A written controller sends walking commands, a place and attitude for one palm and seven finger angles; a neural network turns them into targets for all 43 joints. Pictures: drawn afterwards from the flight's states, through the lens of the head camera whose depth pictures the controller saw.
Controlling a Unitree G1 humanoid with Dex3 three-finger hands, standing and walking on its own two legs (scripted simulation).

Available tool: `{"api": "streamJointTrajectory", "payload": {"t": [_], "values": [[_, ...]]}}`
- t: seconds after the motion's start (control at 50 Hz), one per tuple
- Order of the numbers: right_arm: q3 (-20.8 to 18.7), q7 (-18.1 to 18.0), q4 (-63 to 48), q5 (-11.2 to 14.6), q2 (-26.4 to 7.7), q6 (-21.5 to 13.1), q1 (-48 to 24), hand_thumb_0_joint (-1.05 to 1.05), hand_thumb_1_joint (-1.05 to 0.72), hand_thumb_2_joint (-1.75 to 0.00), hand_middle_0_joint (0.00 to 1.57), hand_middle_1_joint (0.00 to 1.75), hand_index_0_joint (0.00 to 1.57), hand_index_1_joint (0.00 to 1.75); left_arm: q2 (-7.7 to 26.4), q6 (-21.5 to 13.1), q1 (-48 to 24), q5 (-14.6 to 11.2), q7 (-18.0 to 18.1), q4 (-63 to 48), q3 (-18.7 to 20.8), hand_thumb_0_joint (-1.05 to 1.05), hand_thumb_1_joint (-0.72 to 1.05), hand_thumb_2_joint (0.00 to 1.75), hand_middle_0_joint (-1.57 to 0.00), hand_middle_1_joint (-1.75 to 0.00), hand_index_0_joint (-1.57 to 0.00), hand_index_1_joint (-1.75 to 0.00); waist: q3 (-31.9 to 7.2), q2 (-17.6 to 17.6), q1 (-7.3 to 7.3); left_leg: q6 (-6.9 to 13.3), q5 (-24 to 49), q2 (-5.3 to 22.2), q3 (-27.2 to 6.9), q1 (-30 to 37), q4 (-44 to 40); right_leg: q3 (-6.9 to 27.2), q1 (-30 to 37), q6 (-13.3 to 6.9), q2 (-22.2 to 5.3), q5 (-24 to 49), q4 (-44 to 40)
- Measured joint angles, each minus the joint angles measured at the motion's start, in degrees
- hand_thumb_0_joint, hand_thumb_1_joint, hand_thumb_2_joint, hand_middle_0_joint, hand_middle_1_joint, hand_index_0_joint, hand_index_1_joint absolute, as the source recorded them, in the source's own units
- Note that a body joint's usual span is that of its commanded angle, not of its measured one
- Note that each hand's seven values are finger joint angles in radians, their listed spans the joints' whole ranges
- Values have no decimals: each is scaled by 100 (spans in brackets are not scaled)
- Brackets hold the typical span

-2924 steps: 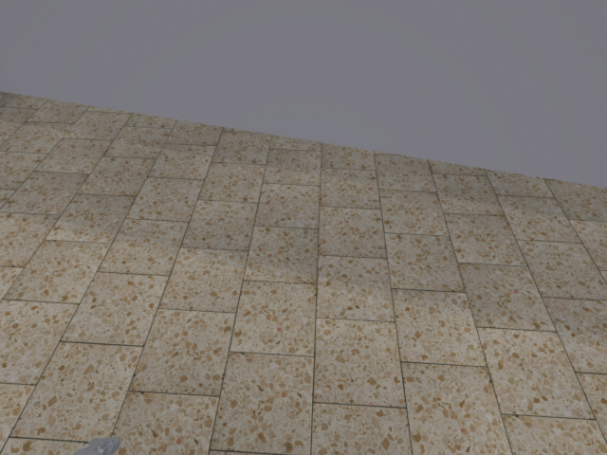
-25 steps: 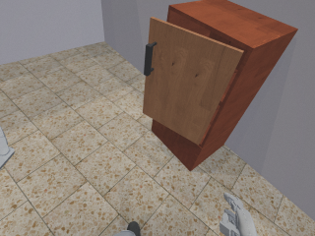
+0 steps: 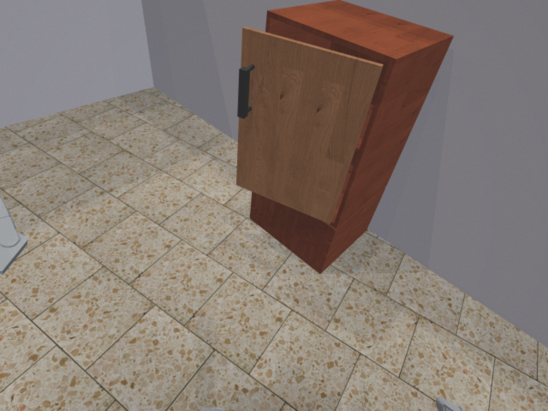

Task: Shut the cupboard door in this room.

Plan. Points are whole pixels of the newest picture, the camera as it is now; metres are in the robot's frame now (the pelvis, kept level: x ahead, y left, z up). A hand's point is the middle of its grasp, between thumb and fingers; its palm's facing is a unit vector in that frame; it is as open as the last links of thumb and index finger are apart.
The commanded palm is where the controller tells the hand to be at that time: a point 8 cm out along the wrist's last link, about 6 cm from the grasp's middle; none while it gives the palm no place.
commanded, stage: stop stepping back and stand still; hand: left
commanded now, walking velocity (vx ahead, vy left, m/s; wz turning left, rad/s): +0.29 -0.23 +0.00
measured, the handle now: (247, 91) +1.00 +0.16 +0.02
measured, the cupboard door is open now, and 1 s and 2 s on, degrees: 17 17 17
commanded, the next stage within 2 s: let the arm hang, fingers relaxed in 0.78 s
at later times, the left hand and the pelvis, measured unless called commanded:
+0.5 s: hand out of the picture +0.14 +0.29 +0.19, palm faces +0.50 -0.77 -0.39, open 7.4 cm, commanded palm +0.08 +0.32 +0.21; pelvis -0.06 +0.02 +0.04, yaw +0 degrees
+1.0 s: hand (51, 348) +0.17 +0.30 +0.03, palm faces +0.16 -0.89 -0.44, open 7.4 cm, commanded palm none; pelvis -0.04 +0.06 +0.03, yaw +0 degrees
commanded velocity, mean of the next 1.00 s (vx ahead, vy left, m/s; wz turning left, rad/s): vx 0.08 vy -0.04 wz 0.00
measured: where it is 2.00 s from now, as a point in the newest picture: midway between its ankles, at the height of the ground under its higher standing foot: outside the picture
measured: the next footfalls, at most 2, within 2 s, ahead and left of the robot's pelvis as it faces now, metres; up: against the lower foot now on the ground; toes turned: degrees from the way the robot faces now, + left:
right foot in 0.20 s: -0.03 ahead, -0.07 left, +0.00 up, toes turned -4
left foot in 0.56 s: +0.00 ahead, +0.17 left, +0.00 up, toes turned +7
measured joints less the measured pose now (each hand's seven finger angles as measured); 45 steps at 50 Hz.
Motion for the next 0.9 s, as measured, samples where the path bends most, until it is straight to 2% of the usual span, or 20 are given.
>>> {"api": "streamJointTrajectory", "payload": {"t": [0.04,0.08,0.12,0.16,0.18,0.2,0.24,0.28,0.32,0.38,0.46,0.54,0.56,0.6,0.64,0.68,0.74,0.88,0.9], "values": [[37,97,43,-1,282,-22,-207,1,-90,-90,20,30,20,29,18,201,-320,-7,-69,353,91,1,89,90,-21,-31,-21,-30,115,-98,-217,-17,270,-12,35,16,-133,-5,-333,11,267,303,1034],[131,229,-38,-29,571,-18,-270,1,-90,-90,20,30,20,29,26,357,-49,-61,-145,239,101,1,89,90,-21,-30,-20,-30,85,-178,-409,-62,389,40,112,118,-520,-240,-346,-28,496,523,1232],[253,311,-188,-87,764,15,-225,1,-90,-90,20,30,20,29,-14,384,551,-104,-209,-169,-38,2,89,90,-21,-30,-20,-30,-28,-146,-528,-91,382,148,194,181,-929,-590,28,-119,692,401,514],[341,324,-394,-135,852,69,-122,1,-90,-90,20,30,20,30,105,333,1164,-110,-287,-619,-177,2,89,90,-21,-30,-20,-30,-165,-74,-569,-146,-47,193,244,18,-982,-825,703,-267,828,71,-786],[362,334,-510,-123,881,90,-74,1,-90,-90,20,30,20,30,293,300,1411,-99,-320,-871,-138,2,89,90,-21,-30,-20,-30,-248,-183,-516,-171,-447,104,354,-243,-668,-736,1054,-383,744,-37,-1562],[366,337,-542,-98,860,103,-104,1,-90,-90,20,30,20,30,452,231,1536,-85,-351,-1066,-52,2,89,90,-21,-30,-20,-30,-280,-259,-371,-194,-647,44,375,-613,-4,-601,1100,-507,647,335,-2053],[335,297,-245,-100,740,187,-269,1,-90,-90,21,30,20,30,596,44,1466,-68,-408,-1067,58,2,88,90,-22,-31,-21,-30,-182,-96,-182,-241,-580,76,136,-1119,1464,-684,929,-598,700,977,-1989],[287,228,-17,-63,651,299,-243,1,-90,-90,21,30,20,30,575,-98,1300,-62,-355,-726,126,1,88,90,-22,-31,-22,-31,-255,-40,-63,-247,-191,64,90,-1257,2192,-705,1015,-589,663,1131,-2215],[232,145,32,-29,519,338,-155,1,-90,-90,21,30,20,30,367,-132,1195,-90,-252,-236,169,1,88,90,-22,-31,-22,-31,-361,24,-1,-252,77,78,151,-1182,2315,-652,1149,-493,567,1308,-2573],[138,17,-24,8,266,288,-54,1,-90,-90,20,30,20,30,-5,25,1009,-106,-98,461,44,1,88,90,-22,-31,-21,-31,-390,126,20,-213,103,107,295,-823,1744,-607,1308,-366,362,1506,-2915],[48,-101,-62,-7,35,178,-26,1,-90,-90,20,30,20,30,-366,294,856,-70,-9,692,-369,1,89,90,-21,-30,-21,-30,-289,109,19,-120,-23,181,518,-95,398,-649,1390,-261,154,1488,-2951],[11,-153,-193,-46,-20,59,-114,1,-90,-90,20,30,20,29,-417,313,938,-71,8,32,-605,2,89,90,-21,-30,-21,-30,-112,9,-3,-29,81,226,656,950,-1211,-705,1335,-167,141,1196,-2538],[-3,-159,-271,-40,-25,38,-170,1,-90,-90,20,30,20,29,-355,276,973,-88,10,-180,-574,2,89,90,-21,-30,-21,-30,-70,30,-35,-88,215,259,595,1134,-1478,-720,1250,-133,180,1061,-2305],[-13,-150,-326,-14,152,68,-394,1,-90,-90,20,30,20,29,-112,195,928,-114,10,-371,-385,2,89,90,-22,-31,-21,-30,84,-191,-99,-276,125,190,642,1127,-1299,-541,1102,-53,110,901,-1893],[53,-97,-419,-23,338,55,-545,1,-90,-90,20,30,20,29,140,161,912,-132,-24,-409,-130,2,89,90,-22,-31,-21,-30,149,-292,-175,-313,5,185,669,1128,-1201,-411,1025,19,151,863,-1877],[146,-9,-522,-6,464,8,-607,1,-90,-90,20,30,20,29,293,137,925,-137,-65,-402,58,2,89,90,-22,-31,-21,-30,179,-213,-247,-330,-58,267,610,1114,-1149,-455,1111,-50,250,1046,-2076],[267,152,-634,56,560,7,-607,1,-90,-90,20,30,20,29,303,87,1120,-187,-99,-437,157,2,89,90,-22,-31,-21,-30,115,-16,-279,-360,-103,415,559,1043,-1138,-495,1207,-127,415,1159,-2430],[334,152,-544,75,542,270,-567,1,-90,-90,20,30,20,30,105,199,1485,-184,-133,-347,-159,1,89,90,-22,-31,-21,-30,67,10,-233,-288,-101,274,655,1152,-1337,-411,1243,-18,283,1141,-2514],[289,228,-443,89,475,191,-577,1,-90,-90,20,30,20,30,85,151,1310,-94,-213,-31,-338,1,89,90,-21,-31,-21,-30,74,59,-202,-263,-57,250,640,1114,-1317,-440,1182,10,251,1194,-2427]]}}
